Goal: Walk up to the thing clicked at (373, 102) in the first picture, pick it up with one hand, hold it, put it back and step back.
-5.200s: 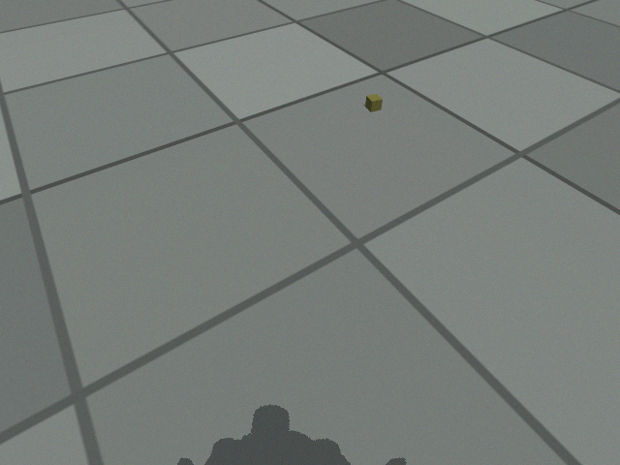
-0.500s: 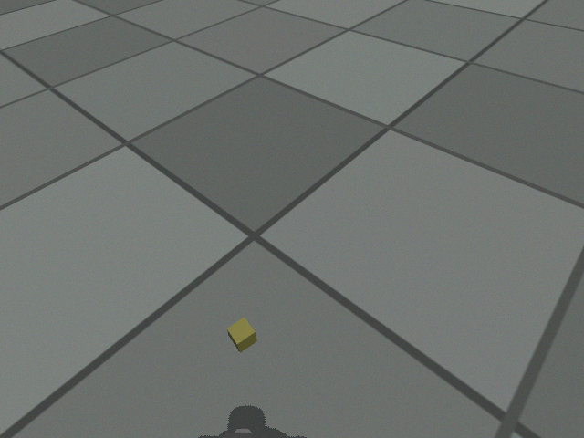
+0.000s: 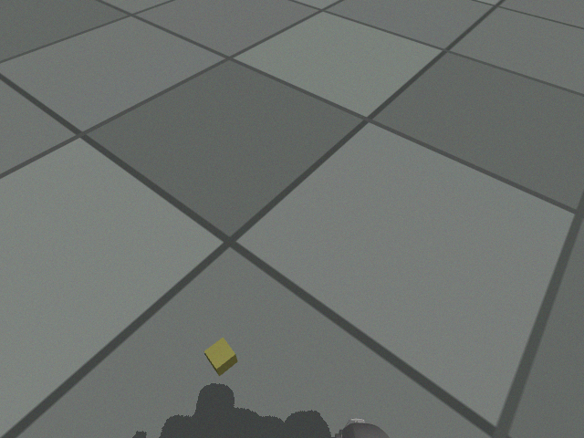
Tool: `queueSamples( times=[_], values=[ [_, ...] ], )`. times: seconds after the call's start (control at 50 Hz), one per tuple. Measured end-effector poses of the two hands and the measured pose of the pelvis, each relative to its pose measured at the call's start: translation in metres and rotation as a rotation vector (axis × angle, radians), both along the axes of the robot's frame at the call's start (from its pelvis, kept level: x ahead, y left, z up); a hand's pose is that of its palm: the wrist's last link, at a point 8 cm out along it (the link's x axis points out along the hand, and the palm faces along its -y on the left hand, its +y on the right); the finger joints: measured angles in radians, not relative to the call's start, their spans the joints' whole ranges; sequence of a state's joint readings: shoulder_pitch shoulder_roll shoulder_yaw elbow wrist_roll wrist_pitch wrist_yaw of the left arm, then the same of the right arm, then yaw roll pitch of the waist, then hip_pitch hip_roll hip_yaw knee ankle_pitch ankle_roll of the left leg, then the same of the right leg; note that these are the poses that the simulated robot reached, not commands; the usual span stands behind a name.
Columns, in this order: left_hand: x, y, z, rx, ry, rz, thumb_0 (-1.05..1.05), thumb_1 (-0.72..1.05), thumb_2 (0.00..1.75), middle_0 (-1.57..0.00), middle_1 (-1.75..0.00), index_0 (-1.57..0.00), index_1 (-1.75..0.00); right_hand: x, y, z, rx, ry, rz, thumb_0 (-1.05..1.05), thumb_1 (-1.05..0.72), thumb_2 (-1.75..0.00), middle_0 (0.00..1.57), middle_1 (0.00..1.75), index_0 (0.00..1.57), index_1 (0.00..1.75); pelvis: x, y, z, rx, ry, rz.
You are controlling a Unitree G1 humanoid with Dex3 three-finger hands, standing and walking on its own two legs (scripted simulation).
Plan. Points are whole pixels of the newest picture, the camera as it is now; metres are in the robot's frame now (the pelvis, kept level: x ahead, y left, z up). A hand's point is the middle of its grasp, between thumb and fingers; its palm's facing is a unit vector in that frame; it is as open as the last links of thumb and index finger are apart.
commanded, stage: walk up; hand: left
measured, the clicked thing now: (221, 356) +0.48 +0.22 -0.73
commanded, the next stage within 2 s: stand in 1.98 s
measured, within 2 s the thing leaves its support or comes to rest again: neither
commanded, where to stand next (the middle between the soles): +0.10 -0.02 m, yaw +0 degrees
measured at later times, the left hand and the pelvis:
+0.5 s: hand out of the picture +0.09 +0.27 -0.16, palm faces +0.03 -0.95 -0.32, open 7.4 cm; pelvis +0.03 +0.00 +0.00, yaw +2 degrees
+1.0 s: hand out of the picture +0.14 +0.26 -0.14, palm faces +0.03 -0.93 -0.37, open 7.4 cm; pelvis +0.07 -0.01 +0.01, yaw +2 degrees
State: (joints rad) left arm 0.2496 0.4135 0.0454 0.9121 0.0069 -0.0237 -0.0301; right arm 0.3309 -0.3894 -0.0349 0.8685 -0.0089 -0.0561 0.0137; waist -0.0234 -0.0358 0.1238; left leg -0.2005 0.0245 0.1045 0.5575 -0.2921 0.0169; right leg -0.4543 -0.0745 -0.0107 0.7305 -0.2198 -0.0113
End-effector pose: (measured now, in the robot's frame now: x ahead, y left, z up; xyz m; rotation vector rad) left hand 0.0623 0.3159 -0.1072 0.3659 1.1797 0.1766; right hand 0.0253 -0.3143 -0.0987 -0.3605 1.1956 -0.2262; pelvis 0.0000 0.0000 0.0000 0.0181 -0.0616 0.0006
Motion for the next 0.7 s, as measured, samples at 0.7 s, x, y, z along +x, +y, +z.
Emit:
queueSamples(
  times=[0.7],
  values=[
    [0.016,-0.012,-0.015,-0.044,0.076,0.093,0.01,0.9,0.9,-0.2,-0.3,-0.2,-0.3,0.085,0.005,-0.003,-0.001,0.015,0.04,0.01,-0.9,-0.9,0.2,0.3,0.21,0.3,0.045,-0.001,0.003,-0.045,0.016,0.027]
  ],
)
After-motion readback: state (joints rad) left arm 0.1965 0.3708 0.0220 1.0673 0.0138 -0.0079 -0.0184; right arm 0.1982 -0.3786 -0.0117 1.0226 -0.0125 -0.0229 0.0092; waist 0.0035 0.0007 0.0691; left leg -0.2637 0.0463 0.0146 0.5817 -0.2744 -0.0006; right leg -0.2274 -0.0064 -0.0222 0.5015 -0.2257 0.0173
